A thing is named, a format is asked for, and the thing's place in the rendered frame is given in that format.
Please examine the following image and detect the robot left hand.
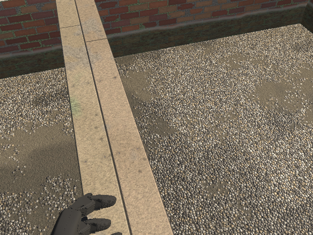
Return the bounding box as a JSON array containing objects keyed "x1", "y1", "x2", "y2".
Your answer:
[{"x1": 51, "y1": 193, "x2": 122, "y2": 235}]

